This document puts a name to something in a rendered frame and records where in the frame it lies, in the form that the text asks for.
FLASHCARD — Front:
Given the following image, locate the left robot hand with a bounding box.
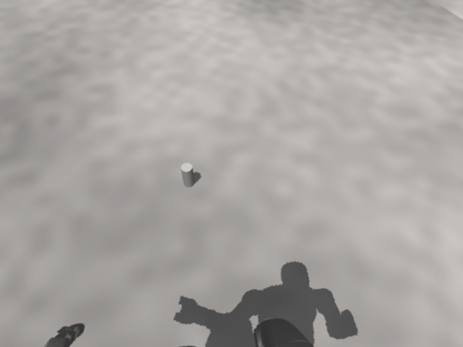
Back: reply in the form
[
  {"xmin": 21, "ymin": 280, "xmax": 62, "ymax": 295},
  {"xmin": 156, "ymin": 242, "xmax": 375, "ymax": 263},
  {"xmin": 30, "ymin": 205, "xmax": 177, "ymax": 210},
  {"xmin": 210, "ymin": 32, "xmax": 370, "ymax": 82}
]
[{"xmin": 44, "ymin": 323, "xmax": 85, "ymax": 347}]

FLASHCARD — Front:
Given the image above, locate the can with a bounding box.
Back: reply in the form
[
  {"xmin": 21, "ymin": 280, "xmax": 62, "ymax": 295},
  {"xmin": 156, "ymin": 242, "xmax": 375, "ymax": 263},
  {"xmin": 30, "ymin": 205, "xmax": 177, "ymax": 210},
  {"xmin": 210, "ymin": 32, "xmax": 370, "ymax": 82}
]
[{"xmin": 181, "ymin": 163, "xmax": 195, "ymax": 187}]

